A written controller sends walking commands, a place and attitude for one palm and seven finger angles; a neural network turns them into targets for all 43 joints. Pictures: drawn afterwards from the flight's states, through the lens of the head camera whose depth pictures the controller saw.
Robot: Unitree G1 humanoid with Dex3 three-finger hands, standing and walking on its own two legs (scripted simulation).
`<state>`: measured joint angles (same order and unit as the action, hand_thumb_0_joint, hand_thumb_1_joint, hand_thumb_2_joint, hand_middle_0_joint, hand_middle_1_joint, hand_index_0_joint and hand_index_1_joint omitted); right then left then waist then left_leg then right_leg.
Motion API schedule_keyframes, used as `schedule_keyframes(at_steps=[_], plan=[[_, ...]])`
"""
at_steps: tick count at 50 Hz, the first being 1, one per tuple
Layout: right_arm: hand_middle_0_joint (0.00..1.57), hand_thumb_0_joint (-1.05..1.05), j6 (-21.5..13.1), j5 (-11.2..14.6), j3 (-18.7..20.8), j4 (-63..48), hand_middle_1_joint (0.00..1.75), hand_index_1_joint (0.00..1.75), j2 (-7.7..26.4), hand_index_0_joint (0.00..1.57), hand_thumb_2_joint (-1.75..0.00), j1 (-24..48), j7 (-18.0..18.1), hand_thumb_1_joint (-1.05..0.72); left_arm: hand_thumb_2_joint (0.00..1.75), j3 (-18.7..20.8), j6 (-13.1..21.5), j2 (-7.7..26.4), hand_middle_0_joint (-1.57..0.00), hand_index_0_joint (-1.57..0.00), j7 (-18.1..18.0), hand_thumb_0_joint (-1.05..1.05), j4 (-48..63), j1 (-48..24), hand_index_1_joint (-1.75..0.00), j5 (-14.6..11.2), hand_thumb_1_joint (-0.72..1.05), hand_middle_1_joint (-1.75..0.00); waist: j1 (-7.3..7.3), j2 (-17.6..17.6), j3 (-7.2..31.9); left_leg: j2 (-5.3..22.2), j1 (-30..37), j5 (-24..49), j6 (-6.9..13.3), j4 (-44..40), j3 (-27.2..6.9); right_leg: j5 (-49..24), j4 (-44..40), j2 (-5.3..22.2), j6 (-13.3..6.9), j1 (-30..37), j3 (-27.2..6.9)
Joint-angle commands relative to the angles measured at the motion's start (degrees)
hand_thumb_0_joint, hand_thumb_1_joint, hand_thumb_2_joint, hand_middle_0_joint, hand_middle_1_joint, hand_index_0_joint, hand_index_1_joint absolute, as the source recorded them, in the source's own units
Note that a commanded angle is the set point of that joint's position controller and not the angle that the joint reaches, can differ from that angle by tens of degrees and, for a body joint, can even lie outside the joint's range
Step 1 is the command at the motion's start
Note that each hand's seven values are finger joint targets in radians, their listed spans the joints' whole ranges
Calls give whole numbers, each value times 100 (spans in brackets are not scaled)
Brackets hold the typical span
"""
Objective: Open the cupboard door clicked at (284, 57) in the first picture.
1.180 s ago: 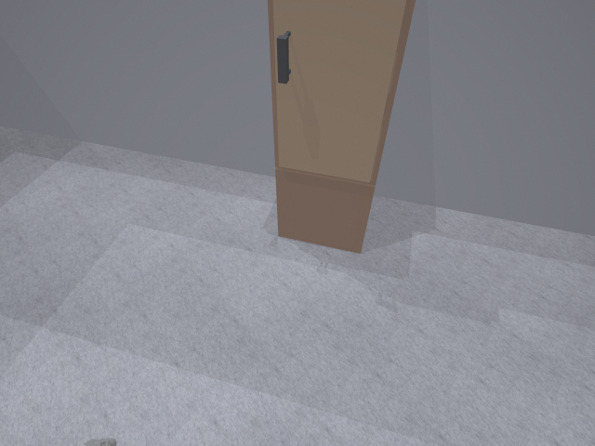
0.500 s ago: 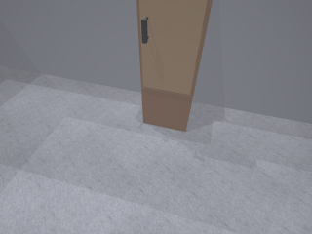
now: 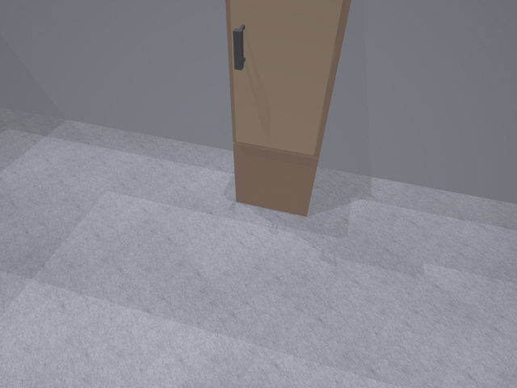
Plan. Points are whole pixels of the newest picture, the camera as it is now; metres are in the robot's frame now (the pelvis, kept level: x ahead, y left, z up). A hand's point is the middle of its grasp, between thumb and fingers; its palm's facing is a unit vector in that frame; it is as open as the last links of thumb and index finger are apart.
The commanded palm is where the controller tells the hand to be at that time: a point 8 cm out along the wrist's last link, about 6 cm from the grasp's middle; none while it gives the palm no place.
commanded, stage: look at it before walking up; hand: left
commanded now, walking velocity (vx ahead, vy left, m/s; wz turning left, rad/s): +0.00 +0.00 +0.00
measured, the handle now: (240, 47) +1.09 +0.13 +0.06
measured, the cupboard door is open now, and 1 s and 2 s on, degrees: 0 0 0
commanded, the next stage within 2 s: walk to a spot facing it in 0.26 s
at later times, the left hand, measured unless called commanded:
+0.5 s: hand out of the picture +0.07 +0.24 -0.16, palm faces +0.01 -0.95 -0.32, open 7.3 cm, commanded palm none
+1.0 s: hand out of the picture +0.13 +0.27 -0.18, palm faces +0.28 -0.95 -0.17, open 7.4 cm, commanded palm none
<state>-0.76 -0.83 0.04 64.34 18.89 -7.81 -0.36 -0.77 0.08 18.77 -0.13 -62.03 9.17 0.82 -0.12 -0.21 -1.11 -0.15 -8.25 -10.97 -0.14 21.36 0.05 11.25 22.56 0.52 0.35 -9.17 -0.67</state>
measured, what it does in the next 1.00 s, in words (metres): walks ahead, turning left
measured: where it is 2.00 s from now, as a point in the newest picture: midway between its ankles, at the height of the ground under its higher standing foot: outside the picture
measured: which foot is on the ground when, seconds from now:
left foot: down 0.00-1.00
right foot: down 0.00-0.70, up 0.72-1.00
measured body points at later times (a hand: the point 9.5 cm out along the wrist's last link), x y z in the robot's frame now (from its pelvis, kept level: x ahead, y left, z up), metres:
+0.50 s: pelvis +0.01 +0.00 +0.00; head +0.01 +0.00 +0.45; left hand +0.07 +0.29 -0.14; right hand +0.08 -0.28 -0.14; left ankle +0.01 +0.12 -0.75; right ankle +0.01 -0.12 -0.75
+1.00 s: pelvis +0.13 +0.08 +0.00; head +0.14 +0.10 +0.45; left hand +0.11 +0.32 -0.16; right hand +0.13 -0.14 -0.15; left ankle +0.06 +0.13 -0.75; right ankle +0.21 -0.06 -0.67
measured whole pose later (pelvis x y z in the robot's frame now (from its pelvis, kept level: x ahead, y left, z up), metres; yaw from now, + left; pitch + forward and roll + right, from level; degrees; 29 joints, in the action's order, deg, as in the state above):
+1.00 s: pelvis +0.13 +0.08 +0.00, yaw +16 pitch +1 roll +0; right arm -3.5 -0.9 1.4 62.7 6.4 -23.8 0.7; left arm 3.0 -0.5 11.4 0.4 -57.4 13.5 1.6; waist 1.3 -2.0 -1.3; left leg -4.3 -4.7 -15.0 5.1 19.1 0.7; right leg 13.0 60.3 6.5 4.3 -34.1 2.4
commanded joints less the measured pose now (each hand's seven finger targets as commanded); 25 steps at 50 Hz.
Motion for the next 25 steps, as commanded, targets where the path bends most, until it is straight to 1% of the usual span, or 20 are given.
schedule_keyframes(at_steps=[1,4,5,9,10,13,14,16,18,19,20,21,23,24,25], plan=[[20,0,-125,42,204,-404,30,30,1170,20,-90,273,89,-90,90,260,168,1191,-20,-20,-64,0,352,-222,-30,-4,90,-30,4,-12,233,670,14,509,170,-366,-591,-470,-443,621,-208,-3,-587],[20,0,-122,37,197,-393,30,30,1174,20,-90,315,91,-90,90,256,160,1179,-20,-20,-62,0,325,-240,-30,-6,90,-30,-3,19,157,670,6,446,165,-421,-597,-408,-462,611,-196,-29,-585],[20,0,-123,35,201,-398,30,30,1178,20,-90,314,94,-90,90,260,158,1178,-20,-20,-61,0,329,-246,-30,-3,90,-30,5,-27,167,674,26,467,167,-424,-603,-419,-465,608,-195,-27,-581],[20,0,-119,40,191,-400,30,30,1185,20,-90,345,92,-90,90,251,161,1193,-20,-20,-59,0,326,-238,-30,-4,90,-30,3,-15,154,671,55,502,165,-418,-591,-482,-481,620,-194,-22,-583],[20,0,-122,39,198,-401,30,30,1181,20,-90,333,94,-90,90,256,164,1185,-20,-20,-61,0,326,-220,-30,-5,90,-30,3,-51,215,678,103,562,169,-410,-581,-545,-485,627,-198,10,-588],[20,0,-119,42,190,-411,30,30,1191,20,-90,344,94,-90,90,255,164,1202,-20,-20,-62,0,323,-250,-30,-5,90,-30,0,20,180,682,74,590,162,-427,-581,-588,-485,627,-194,44,-573],[20,0,-121,42,188,-400,30,30,1188,20,-90,347,95,-90,90,252,168,1212,-20,-20,-62,0,318,-231,-30,-8,90,-30,-4,-35,225,682,111,631,164,-421,-579,-641,-484,636,-199,67,-578],[20,0,-121,44,195,-407,30,30,1199,20,-90,356,94,-90,90,256,164,1212,-20,-20,-63,0,319,-236,-30,-5,90,-30,-5,24,237,688,136,673,164,-427,-574,-665,-473,627,-195,76,-557],[20,0,-122,41,188,-398,30,30,1200,20,-90,369,95,-90,90,250,164,1213,-20,-20,-62,0,316,-247,-30,-7,90,-30,-4,10,220,689,142,684,159,-443,-566,-687,-474,628,-191,80,-557],[20,0,-86,30,109,-337,30,30,883,20,-90,248,81,-90,90,198,130,902,-20,-20,-74,0,238,-94,-30,-17,90,-30,-11,-20,299,661,85,568,131,-378,-562,-486,-472,654,-131,172,-478],[20,0,-32,11,49,-293,30,30,611,20,-90,106,66,-90,90,151,77,669,-20,-20,-83,0,186,54,-30,-18,90,-30,-13,-29,205,605,-46,356,90,-301,-532,-131,-422,644,-75,135,-434],[20,0,17,-2,31,-290,30,30,482,20,-90,-38,49,-90,90,151,31,570,-20,-20,-90,0,172,231,-30,0,90,-30,-47,-99,189,542,-194,-30,96,-159,-530,430,-384,652,-60,131,-412],[20,0,77,-34,50,-384,30,30,465,20,-90,-95,29,-90,90,214,-30,660,-20,-20,-58,0,215,393,-30,25,90,-30,-107,-221,-207,362,-868,-936,131,104,-525,1535,-513,756,-150,0,-616],[20,0,95,-43,67,-452,30,30,417,20,-90,-123,16,-90,90,271,-42,745,-20,-20,-47,0,250,501,-30,37,90,-30,-152,-515,-339,210,-1269,-1259,116,405,-408,1971,-659,939,-256,67,-797],[20,0,109,-45,78,-548,30,30,387,20,-90,-165,17,-90,90,336,-45,849,-20,-20,-48,0,302,649,-30,45,90,-30,-196,-822,-368,91,-1582,-1357,86,939,-178,2342,-891,1269,-435,162,-1119]])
